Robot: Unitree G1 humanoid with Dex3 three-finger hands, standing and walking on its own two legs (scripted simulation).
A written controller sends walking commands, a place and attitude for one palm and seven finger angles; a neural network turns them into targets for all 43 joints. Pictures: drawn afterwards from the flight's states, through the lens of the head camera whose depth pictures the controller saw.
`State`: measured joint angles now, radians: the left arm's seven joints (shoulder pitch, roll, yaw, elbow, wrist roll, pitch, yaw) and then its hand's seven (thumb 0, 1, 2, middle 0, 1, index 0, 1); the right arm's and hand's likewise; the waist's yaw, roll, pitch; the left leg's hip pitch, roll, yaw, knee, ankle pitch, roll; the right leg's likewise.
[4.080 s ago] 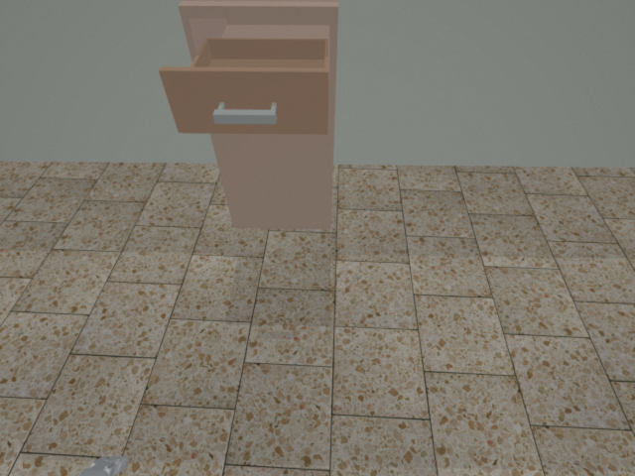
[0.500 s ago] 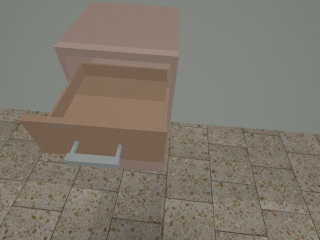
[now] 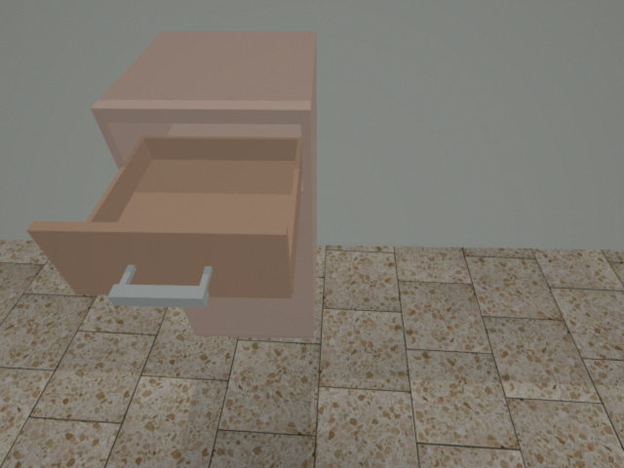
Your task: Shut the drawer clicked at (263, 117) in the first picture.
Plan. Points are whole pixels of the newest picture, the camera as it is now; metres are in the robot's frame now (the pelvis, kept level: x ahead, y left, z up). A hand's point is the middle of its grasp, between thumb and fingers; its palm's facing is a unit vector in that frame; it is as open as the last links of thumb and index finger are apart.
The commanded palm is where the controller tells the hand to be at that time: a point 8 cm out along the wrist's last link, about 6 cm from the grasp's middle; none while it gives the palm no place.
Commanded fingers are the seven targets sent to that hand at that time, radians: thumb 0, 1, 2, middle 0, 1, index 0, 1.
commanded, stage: come to a stop and stand still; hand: left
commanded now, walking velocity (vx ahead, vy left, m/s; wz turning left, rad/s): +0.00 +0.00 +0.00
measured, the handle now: (164, 284) +0.37 +0.25 +0.01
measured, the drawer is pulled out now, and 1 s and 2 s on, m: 0.30 0.30 0.30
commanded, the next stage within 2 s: look again from close up in 1.28 s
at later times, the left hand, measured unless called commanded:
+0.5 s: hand out of the picture +0.00 +0.13 -0.16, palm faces +0.01 -0.99 -0.15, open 7.4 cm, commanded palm none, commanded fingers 0.00 0.90 0.90 -0.20 -0.30 -0.20 -0.30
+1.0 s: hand out of the picture +0.06 +0.16 -0.16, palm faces +0.00 -0.98 -0.19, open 7.4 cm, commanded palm none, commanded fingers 0.00 0.90 0.90 -0.20 -0.30 -0.20 -0.30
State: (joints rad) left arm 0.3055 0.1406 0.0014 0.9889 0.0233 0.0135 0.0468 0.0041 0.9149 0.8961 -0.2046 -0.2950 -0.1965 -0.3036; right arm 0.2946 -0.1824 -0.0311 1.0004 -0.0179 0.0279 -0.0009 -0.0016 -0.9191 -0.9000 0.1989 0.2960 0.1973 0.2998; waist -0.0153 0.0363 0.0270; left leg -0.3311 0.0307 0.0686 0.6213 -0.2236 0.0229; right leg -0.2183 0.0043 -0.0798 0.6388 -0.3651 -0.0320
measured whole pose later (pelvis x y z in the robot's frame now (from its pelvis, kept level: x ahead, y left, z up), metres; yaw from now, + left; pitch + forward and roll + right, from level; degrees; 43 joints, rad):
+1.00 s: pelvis +0.06 -0.01 +0.02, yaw -2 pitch -1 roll +1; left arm 0.31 0.16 -0.01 1.10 0.02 -0.02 0.04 0.00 0.91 0.90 -0.20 -0.29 -0.19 -0.30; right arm 0.22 -0.16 0.01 1.13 -0.01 -0.02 -0.03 0.00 -0.93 -0.90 0.20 0.30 0.20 0.30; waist 0.01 -0.03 0.02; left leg -0.20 0.02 0.08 0.44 -0.23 0.00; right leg -0.08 0.02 -0.05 0.42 -0.33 -0.04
